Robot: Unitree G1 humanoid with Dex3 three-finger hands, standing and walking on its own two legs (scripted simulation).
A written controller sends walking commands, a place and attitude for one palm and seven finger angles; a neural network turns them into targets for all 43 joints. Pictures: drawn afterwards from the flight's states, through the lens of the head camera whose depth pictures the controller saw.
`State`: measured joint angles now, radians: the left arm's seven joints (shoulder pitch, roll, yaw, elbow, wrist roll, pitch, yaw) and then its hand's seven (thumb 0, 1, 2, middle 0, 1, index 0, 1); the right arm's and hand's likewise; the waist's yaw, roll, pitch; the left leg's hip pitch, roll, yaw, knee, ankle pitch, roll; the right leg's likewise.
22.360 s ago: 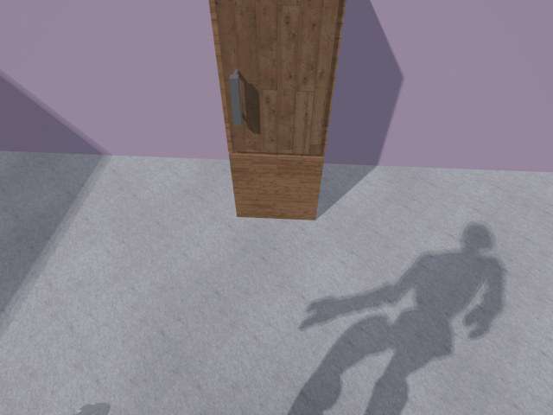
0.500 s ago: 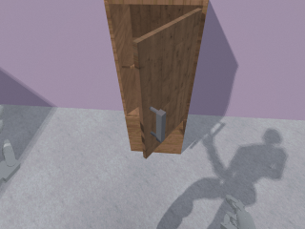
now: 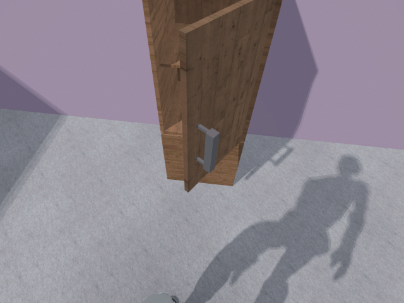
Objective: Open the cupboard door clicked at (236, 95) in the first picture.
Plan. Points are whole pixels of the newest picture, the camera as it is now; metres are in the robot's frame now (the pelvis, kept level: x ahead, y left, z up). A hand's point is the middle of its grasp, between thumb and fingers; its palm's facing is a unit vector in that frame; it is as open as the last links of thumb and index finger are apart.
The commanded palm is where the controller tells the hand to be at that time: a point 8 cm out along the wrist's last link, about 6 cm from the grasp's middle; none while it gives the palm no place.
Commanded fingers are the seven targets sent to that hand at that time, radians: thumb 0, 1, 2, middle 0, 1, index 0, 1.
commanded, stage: let the arm hang, fingers relaxed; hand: left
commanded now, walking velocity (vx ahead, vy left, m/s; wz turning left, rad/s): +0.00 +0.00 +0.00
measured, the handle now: (205, 148) +0.53 +0.02 -0.09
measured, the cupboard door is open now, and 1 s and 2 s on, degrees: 55 55 55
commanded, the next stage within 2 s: look to check the result in 0.64 s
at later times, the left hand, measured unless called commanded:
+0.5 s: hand out of the picture -0.04 +0.15 -0.17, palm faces +0.07 -0.99 -0.15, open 7.4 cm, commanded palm none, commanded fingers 0.00 0.90 0.90 -0.20 -0.30 -0.20 -0.30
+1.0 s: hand out of the picture -0.04 +0.16 -0.17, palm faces +0.07 -0.98 -0.18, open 7.4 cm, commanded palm none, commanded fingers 0.00 0.90 0.90 -0.20 -0.30 -0.20 -0.30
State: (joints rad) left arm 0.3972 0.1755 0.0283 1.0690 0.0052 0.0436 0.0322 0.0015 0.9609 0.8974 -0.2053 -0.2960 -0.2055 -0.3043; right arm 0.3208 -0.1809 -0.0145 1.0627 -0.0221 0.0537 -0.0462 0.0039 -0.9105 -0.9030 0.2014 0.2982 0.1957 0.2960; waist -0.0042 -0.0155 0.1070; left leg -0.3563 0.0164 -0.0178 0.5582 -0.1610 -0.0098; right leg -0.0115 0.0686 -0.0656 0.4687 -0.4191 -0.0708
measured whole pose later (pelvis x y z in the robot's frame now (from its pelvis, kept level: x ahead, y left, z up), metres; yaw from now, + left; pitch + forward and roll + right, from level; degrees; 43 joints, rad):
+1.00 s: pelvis +0.01 +0.00 +0.00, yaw +0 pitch -3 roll +1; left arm 0.39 0.10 0.01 1.14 0.00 0.01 0.05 0.01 0.90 0.90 -0.20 -0.30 -0.20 -0.30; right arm 0.28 -0.12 -0.01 1.15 -0.02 0.02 -0.05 0.00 -0.92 -0.90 0.20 0.30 0.20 0.30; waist 0.00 0.00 0.07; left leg -0.30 0.00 0.00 0.51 -0.16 0.00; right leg 0.04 0.04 -0.05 0.42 -0.42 -0.06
